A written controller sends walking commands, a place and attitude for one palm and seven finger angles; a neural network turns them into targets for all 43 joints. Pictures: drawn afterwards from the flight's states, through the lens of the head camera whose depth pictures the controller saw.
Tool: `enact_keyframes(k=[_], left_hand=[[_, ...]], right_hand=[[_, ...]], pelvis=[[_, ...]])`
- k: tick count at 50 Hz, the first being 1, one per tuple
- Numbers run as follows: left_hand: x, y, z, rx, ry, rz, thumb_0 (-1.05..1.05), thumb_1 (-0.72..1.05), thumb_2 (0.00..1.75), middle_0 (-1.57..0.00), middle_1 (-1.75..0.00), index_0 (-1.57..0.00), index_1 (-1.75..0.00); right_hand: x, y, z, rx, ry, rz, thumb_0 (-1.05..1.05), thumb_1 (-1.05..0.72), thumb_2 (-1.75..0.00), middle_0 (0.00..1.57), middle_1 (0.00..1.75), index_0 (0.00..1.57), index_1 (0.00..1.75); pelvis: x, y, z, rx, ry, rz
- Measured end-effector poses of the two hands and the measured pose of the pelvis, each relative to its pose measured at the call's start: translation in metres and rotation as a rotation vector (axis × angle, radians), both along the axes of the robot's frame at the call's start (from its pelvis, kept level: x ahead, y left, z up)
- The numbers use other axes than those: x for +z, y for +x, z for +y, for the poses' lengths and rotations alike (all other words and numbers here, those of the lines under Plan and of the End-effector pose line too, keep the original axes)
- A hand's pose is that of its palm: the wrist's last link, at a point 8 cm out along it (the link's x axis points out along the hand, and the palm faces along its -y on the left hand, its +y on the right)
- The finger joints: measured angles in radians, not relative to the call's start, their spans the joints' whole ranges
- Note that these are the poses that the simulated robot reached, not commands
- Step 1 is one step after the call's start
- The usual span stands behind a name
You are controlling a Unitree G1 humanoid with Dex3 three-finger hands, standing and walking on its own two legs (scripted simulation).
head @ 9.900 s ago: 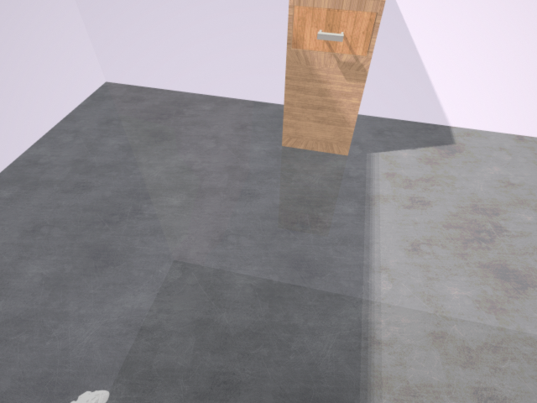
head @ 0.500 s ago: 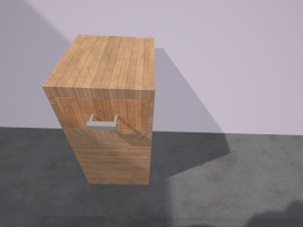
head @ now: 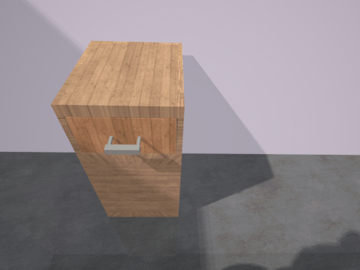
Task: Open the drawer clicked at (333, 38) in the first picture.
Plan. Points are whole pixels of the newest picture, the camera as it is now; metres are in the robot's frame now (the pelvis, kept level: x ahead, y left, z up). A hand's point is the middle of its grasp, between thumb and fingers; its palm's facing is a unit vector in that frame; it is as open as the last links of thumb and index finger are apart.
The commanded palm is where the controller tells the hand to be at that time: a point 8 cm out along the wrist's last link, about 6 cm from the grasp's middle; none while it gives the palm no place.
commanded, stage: look again from close up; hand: left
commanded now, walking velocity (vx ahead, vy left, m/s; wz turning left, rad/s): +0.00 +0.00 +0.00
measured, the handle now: (123, 144) +0.52 +0.22 -0.09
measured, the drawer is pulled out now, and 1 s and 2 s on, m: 0.00 0.00 0.00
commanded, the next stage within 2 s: raise the hand with hooked fingers in 0.44 s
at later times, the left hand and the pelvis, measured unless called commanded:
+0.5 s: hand out of the picture -0.02 +0.14 -0.18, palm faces +0.04 -0.99 -0.13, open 7.4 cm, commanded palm none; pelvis +0.01 +0.00 +0.00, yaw +0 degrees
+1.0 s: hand (116, 253) +0.18 +0.16 -0.08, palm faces -0.08 -0.24 -0.97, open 8.8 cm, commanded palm +0.17 +0.19 -0.01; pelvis +0.02 -0.03 -0.04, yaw -1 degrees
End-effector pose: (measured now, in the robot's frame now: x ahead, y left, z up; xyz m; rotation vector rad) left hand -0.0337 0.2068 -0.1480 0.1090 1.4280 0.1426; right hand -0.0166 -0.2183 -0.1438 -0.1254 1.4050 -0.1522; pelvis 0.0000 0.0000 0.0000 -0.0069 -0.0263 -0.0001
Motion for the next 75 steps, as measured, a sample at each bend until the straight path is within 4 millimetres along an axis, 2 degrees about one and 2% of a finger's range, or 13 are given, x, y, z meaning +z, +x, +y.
enact_keyframes(k=[14,28,30,35,38,41,44,47,51,55,59,64,75], left_hand=[[-0.002,-0.003,-0.016,0.015,-0.031,0.016,0.01,0.91,0.9,-0.2,-0.3,-0.2,-0.29],[-0.003,0.014,-0.014,0.0,-0.025,-0.01,0.01,0.91,0.9,-0.2,-0.3,-0.2,-0.29],[0.01,0.035,-0.003,-0.133,0.049,-0.081,0.04,0.93,0.9,-0.21,-0.3,-0.2,-0.3],[0.084,0.121,0.033,-0.364,0.417,-0.493,0.09,0.93,0.88,-0.21,-0.33,-0.21,-0.32],[0.129,0.18,0.019,-0.604,0.656,-0.741,0.07,0.87,0.86,-0.21,-0.36,-0.21,-0.35],[0.153,0.219,-0.007,-0.779,0.845,-0.923,0.05,0.8,0.84,-0.21,-0.39,-0.21,-0.39],[0.152,0.227,-0.031,-0.887,0.896,-0.996,0.03,0.72,0.81,-0.21,-0.43,-0.21,-0.43],[0.137,0.214,-0.043,-0.951,0.906,-0.978,0.02,0.65,0.78,-0.22,-0.47,-0.22,-0.47],[0.125,0.192,-0.033,-0.992,0.998,-0.889,0.01,0.54,0.74,-0.24,-0.53,-0.24,-0.53],[0.136,0.194,-0.013,-0.981,1.138,-0.848,0.01,0.43,0.7,-0.26,-0.59,-0.26,-0.59],[0.159,0.219,-0.005,-0.914,1.196,-0.862,0.01,0.34,0.66,-0.27,-0.65,-0.27,-0.65],[0.177,0.249,-0.017,-0.94,1.14,-0.876,0.01,0.22,0.61,-0.27,-0.73,-0.27,-0.72],[0.198,0.288,-0.02,-1.07,1.141,-0.938,0.0,-0.03,0.5,-0.29,-0.89,-0.29,-0.89]], right_hand=[[-0.003,-0.002,0.014,-0.018,0.028,0.016,0.0,-0.91,-0.9,0.2,0.3,0.2,0.3],[-0.003,0.004,0.014,-0.021,0.024,0.008,0.0,-0.91,-0.9,0.2,0.3,0.2,0.3],[0.001,0.011,0.006,-0.01,-0.015,-0.066,0.02,-0.93,-0.9,0.2,0.3,0.2,0.3],[0.011,0.064,-0.026,-0.011,-0.096,-0.422,0.03,-0.94,-0.9,0.21,0.3,0.2,0.3],[0.02,0.112,-0.041,0.063,-0.115,-0.593,0.03,-0.93,-0.9,0.2,0.3,0.2,0.3],[0.033,0.162,-0.051,0.123,-0.118,-0.692,0.02,-0.92,-0.9,0.2,0.3,0.2,0.3],[0.051,0.208,-0.053,0.157,-0.097,-0.738,0.02,-0.92,-0.9,0.2,0.3,0.2,0.3],[0.067,0.247,-0.046,0.223,-0.07,-0.765,0.01,-0.92,-0.9,0.2,0.3,0.19,0.3],[0.074,0.29,-0.031,0.33,-0.032,-0.793,0.01,-0.91,-0.9,0.2,0.3,0.19,0.3],[0.065,0.315,-0.016,0.406,0.015,-0.8,0.01,-0.91,-0.9,0.2,0.3,0.2,0.3],[0.048,0.319,-0.006,0.408,0.072,-0.767,0.01,-0.91,-0.9,0.2,0.3,0.2,0.3],[0.029,0.295,-0.009,0.353,0.113,-0.659,0.01,-0.91,-0.9,0.2,0.3,0.2,0.3],[0.007,0.236,-0.065,0.182,0.008,-0.469,0.01,-0.91,-0.9,0.2,0.3,0.2,0.3]], pelvis=[[0.0,0.004,0.0,-0.002,0.0,0.004],[0.0,0.01,0.001,-0.007,-0.003,0.008],[-0.003,0.009,0.001,-0.02,0.004,0.001],[-0.012,0.009,-0.001,0.009,0.02,0.029],[-0.019,0.007,-0.002,0.03,0.018,0.069],[-0.024,0.007,-0.005,0.009,0.023,0.106],[-0.027,0.01,-0.011,-0.026,0.036,0.134],[-0.031,0.014,-0.021,-0.034,0.045,0.157],[-0.037,0.021,-0.034,-0.021,0.044,0.19],[-0.045,0.027,-0.044,0.011,0.035,0.207],[-0.045,0.034,-0.049,0.039,0.028,0.2],[-0.036,0.044,-0.053,0.035,0.034,0.189],[-0.026,0.056,-0.052,-0.028,0.041,0.194]])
